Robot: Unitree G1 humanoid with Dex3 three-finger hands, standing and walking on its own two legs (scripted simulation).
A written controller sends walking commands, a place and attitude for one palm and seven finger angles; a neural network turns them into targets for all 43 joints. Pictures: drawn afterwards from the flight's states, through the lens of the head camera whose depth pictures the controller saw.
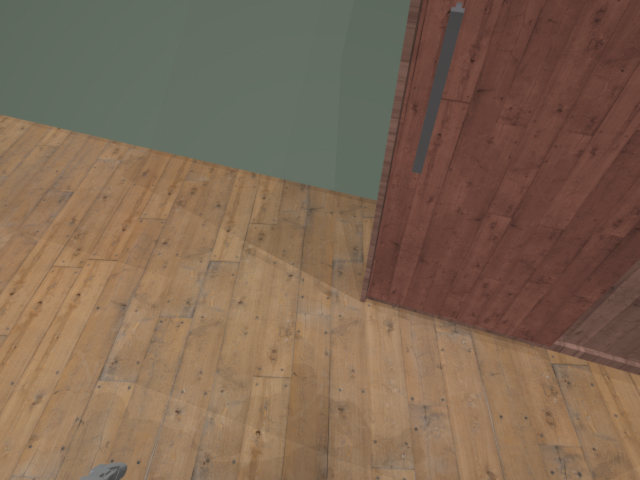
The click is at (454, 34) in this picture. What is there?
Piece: wardrobe's sliding door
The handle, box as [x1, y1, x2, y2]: [412, 2, 464, 173]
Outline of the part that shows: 457,2 456,6 452,7 450,11 412,171 421,172 464,8 461,7 462,3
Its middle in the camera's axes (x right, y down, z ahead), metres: +0.23 -0.28 +0.78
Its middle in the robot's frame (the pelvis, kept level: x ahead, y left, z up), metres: +0.80 -0.19 +0.08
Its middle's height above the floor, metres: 0.85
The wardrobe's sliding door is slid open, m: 0.00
